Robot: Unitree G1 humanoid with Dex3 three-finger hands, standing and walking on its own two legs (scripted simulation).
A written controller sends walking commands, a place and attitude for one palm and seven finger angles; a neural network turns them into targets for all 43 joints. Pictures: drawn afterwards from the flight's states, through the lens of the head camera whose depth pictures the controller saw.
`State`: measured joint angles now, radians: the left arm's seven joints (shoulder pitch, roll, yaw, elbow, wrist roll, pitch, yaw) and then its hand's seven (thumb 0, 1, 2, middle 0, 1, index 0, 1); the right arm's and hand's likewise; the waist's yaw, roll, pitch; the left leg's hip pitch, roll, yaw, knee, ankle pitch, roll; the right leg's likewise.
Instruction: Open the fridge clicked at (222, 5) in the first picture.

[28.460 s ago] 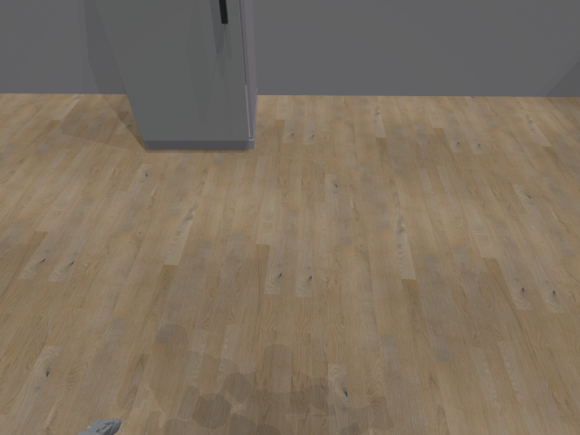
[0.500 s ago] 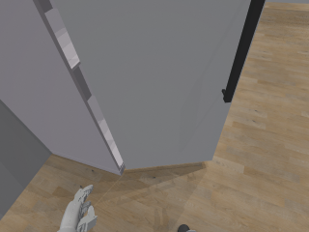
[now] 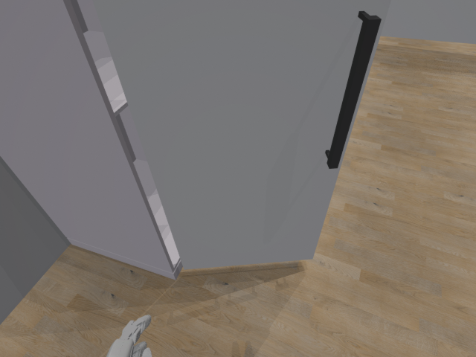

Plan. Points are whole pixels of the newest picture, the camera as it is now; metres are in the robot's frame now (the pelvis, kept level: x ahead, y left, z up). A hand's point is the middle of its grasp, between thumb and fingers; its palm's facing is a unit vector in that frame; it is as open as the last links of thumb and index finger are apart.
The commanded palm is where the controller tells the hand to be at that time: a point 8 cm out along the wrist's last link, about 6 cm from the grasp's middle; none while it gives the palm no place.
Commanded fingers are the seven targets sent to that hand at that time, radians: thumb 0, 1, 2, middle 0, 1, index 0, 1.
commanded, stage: stop stepping back and stand still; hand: right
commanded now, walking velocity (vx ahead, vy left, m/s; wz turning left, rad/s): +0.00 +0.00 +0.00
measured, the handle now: (345, 101) +0.65 -0.21 +0.12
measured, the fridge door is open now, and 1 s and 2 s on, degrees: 66 66 66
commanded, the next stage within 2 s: let the arm hang, fingers relaxed in 0.50 s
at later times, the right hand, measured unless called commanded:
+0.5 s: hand (446, 246) +0.24 -0.25 +0.16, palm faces +0.37 +0.78 -0.50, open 7.4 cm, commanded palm +0.18 -0.28 +0.17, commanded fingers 0.00 -0.90 -0.90 0.20 0.30 0.20 0.30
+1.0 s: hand out of the picture -0.01 -0.17 -0.19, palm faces +0.04 +0.99 -0.16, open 7.0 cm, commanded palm none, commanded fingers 0.00 -0.90 -0.90 0.20 0.30 0.20 0.30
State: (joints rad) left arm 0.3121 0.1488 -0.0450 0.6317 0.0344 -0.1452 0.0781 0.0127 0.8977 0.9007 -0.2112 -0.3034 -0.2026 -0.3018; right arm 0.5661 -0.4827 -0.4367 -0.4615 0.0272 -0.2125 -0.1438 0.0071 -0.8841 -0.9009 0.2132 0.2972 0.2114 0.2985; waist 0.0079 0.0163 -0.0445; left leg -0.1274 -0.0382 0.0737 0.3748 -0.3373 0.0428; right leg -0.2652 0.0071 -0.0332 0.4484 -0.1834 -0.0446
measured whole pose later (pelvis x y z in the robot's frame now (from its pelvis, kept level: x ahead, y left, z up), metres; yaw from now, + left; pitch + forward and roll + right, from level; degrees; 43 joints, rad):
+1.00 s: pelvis -0.01 +0.01 -0.01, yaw -2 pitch +0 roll +1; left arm 0.29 0.18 -0.03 1.00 0.03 0.03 0.02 0.01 0.91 0.90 -0.20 -0.30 -0.20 -0.30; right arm 0.31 -0.21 0.00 1.01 -0.02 0.03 -0.02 -0.01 -0.99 -0.90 0.21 0.30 0.21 0.30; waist -0.01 0.05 0.07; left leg -0.16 -0.03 0.09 0.44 -0.28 0.04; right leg -0.31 0.02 0.00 0.51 -0.20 -0.04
